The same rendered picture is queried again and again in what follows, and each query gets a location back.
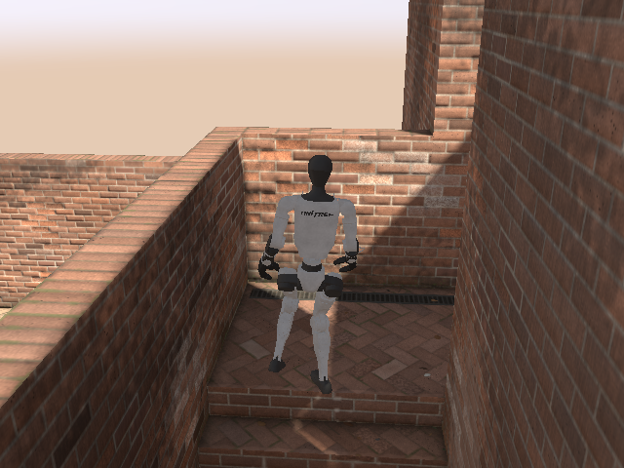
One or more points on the robot right hand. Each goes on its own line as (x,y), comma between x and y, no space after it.
(349,267)

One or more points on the right robot shin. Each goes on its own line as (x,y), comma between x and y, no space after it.
(322,343)

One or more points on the robot left thigh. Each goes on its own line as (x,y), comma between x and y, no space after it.
(287,283)

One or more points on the robot right forearm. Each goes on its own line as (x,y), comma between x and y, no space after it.
(352,256)

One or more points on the robot left hand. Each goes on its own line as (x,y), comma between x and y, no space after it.
(262,268)

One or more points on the robot left forearm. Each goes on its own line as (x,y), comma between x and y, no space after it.
(269,253)

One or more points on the robot right upper arm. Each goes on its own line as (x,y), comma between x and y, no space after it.
(347,208)

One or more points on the robot left upper arm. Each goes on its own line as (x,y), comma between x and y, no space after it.
(285,205)

